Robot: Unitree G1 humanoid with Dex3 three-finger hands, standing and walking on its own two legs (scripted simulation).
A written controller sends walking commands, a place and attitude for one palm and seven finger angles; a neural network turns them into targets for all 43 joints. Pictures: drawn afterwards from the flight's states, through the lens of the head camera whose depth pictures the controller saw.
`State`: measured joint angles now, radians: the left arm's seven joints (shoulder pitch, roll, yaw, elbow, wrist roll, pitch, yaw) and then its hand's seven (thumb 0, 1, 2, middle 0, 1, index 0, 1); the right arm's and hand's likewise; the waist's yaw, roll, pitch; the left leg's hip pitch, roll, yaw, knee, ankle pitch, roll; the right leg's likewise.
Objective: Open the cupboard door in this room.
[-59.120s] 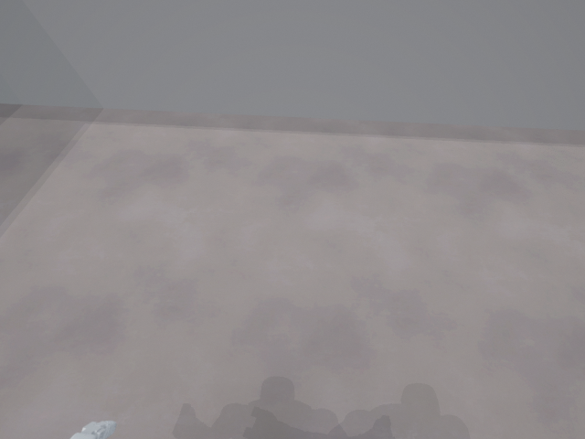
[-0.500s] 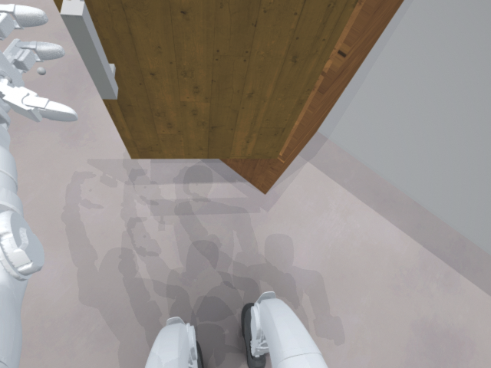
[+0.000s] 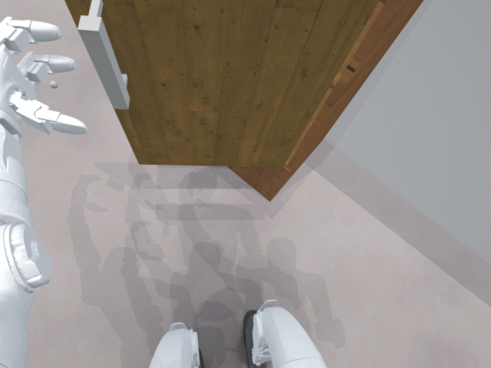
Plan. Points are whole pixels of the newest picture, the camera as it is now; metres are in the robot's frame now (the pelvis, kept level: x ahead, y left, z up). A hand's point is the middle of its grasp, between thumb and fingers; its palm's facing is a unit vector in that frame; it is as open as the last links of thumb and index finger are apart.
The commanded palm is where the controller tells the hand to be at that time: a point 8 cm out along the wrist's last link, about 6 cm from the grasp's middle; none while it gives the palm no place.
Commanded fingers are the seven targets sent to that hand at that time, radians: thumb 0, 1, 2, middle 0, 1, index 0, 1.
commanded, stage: move the hooked fingers beside the handle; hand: left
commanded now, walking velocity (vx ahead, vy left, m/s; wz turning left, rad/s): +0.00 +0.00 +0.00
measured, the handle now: (110, 58) +0.58 +0.16 +0.06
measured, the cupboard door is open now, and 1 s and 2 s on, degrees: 42 42 42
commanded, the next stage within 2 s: slide the fingers in behind the handle in 0.32 s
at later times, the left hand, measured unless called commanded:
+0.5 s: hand (64, 82) +0.53 +0.22 +0.07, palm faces -0.05 -1.00 -0.05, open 13.9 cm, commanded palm +0.51 +0.25 +0.06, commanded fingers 0.00 -0.50 0.30 -0.30 -1.20 -0.30 -1.20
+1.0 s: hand (82, 86) +0.52 +0.19 +0.06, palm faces -0.06 -1.00 -0.02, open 13.9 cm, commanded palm +0.50 +0.22 +0.06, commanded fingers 0.00 -0.50 0.30 -0.30 -1.20 -0.30 -1.20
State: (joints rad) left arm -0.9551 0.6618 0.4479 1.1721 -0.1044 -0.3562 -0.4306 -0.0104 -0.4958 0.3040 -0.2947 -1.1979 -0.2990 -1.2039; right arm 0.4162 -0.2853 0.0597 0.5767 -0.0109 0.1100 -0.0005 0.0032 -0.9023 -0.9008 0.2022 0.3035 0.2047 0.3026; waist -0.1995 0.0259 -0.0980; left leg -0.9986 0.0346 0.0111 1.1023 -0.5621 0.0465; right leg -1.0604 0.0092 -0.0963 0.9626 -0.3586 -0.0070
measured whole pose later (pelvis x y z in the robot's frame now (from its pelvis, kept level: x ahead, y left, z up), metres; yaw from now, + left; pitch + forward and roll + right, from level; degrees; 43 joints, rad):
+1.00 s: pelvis -0.01 +0.00 +0.00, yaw +0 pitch +26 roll -4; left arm -0.99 0.60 0.41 1.20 -0.08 -0.38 -0.34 -0.01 -0.50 0.30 -0.30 -1.20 -0.30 -1.20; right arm 0.41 -0.28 0.06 0.58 -0.02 0.09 0.01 0.00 -0.90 -0.90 0.20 0.30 0.20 0.30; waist -0.21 0.03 -0.10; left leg -1.02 0.03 0.02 1.13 -0.56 0.05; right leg -1.08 0.01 -0.09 0.99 -0.36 -0.01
